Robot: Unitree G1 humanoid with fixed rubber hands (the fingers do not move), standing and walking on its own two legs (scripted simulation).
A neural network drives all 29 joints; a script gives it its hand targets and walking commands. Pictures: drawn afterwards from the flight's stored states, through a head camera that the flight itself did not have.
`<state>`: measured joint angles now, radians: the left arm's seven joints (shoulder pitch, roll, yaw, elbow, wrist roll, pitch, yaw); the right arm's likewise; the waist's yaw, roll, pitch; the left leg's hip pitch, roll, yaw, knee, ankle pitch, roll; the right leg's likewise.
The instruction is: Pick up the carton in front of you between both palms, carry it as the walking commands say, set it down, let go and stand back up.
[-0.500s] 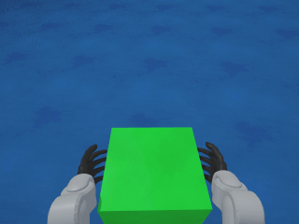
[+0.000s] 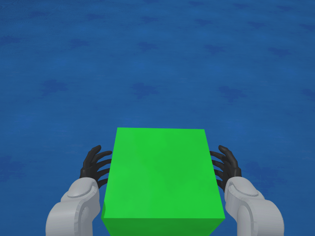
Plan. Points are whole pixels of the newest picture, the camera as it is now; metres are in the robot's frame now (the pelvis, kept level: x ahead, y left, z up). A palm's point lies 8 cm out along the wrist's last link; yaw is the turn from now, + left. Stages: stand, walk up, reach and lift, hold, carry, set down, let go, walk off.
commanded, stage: carry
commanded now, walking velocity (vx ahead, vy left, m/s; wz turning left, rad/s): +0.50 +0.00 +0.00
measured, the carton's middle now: (159, 190) +0.25 +0.00 -0.01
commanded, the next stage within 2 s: none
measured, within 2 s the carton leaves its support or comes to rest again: neither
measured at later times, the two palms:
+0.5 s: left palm (118, 88) +0.56 +0.12 +0.06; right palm (204, 85) +0.59 -0.18 +0.06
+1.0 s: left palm (115, 39) +0.88 +0.16 +0.08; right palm (184, 39) +0.88 -0.14 +0.08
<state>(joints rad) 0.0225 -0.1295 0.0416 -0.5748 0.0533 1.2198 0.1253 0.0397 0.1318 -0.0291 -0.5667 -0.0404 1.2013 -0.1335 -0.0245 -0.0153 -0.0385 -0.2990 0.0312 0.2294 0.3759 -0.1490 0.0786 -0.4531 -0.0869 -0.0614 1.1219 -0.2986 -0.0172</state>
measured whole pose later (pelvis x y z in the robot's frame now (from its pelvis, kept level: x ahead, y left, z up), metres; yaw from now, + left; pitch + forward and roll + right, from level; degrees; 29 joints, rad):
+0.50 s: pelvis +0.34 -0.05 +0.00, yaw +5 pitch +4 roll +1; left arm 0.06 -0.13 0.04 -0.51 0.06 1.16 0.12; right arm 0.06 0.13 -0.02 -0.52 -0.07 1.18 -0.12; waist 0.02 0.02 -0.02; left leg -0.44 0.08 0.07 1.15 -0.32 0.02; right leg -0.32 -0.03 -0.23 0.41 -0.16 -0.08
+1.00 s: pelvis +0.63 +0.01 +0.00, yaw +1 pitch +3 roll +0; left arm -0.01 -0.13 0.05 -0.59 0.06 1.22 0.13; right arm 0.01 0.13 -0.03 -0.58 -0.05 1.20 -0.13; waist -0.01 -0.04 0.00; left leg -0.34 0.03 0.24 0.36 -0.09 0.08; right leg -0.29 -0.05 -0.07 0.70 -0.50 0.02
